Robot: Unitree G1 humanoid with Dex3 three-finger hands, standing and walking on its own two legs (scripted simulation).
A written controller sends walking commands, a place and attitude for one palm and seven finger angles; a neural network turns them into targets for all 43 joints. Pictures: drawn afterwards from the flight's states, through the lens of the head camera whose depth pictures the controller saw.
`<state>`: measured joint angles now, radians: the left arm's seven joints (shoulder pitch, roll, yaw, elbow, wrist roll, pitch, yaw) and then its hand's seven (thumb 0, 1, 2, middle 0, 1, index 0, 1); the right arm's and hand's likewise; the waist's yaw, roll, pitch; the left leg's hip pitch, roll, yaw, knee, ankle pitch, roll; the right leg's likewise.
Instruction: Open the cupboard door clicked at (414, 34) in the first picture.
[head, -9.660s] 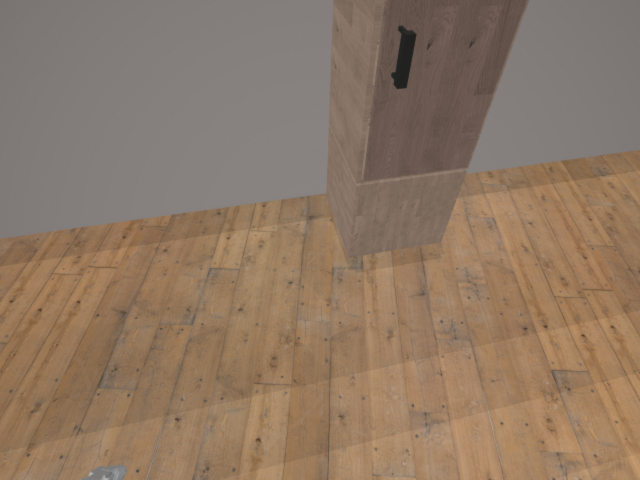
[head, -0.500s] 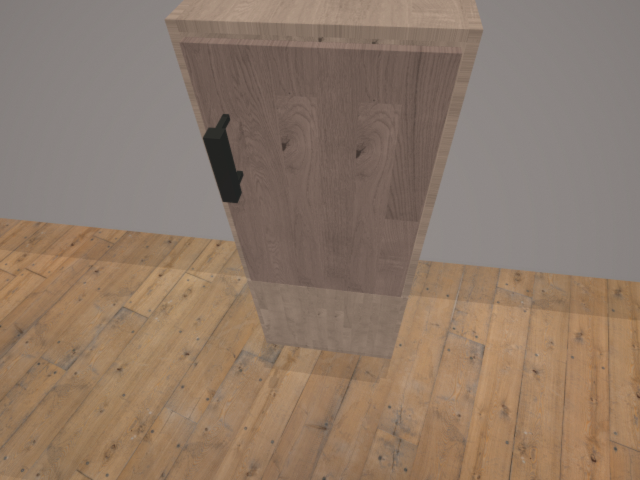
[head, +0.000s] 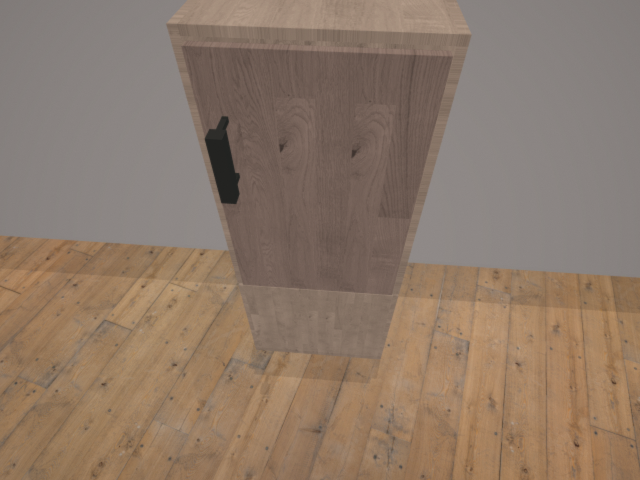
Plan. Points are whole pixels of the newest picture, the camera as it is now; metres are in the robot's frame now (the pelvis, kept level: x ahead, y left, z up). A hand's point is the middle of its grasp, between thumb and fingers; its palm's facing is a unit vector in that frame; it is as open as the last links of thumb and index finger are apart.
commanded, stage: look again from close up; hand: left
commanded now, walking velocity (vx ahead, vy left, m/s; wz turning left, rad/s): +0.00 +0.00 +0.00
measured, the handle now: (227, 160) +0.58 +0.19 +0.07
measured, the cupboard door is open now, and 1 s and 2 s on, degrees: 0 0 0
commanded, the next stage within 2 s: shuffle to correct the standing spot in 0.48 s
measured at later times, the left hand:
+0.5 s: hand out of the picture +0.06 +0.26 -0.14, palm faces +0.01 -0.94 -0.35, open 7.4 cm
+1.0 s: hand out of the picture -0.05 +0.17 -0.19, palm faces +0.03 -0.99 -0.11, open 7.4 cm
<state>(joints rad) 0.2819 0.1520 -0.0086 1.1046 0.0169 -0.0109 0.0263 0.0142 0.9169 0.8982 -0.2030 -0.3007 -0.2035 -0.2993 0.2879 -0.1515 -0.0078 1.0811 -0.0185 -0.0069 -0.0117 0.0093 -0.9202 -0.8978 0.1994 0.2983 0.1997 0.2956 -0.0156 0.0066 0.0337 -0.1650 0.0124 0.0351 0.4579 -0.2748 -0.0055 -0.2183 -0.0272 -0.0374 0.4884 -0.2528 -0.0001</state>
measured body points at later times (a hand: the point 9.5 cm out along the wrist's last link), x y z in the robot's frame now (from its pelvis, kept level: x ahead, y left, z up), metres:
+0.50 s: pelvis -0.04 +0.01 +0.00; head -0.07 +0.01 +0.45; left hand +0.06 +0.31 -0.12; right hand +0.06 -0.28 -0.12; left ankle -0.02 +0.12 -0.74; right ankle +0.00 -0.12 -0.74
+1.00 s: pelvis +0.01 +0.02 -0.01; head +0.01 +0.04 +0.44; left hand -0.05 +0.23 -0.17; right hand -0.04 -0.19 -0.16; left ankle -0.02 +0.12 -0.74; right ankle +0.00 -0.12 -0.74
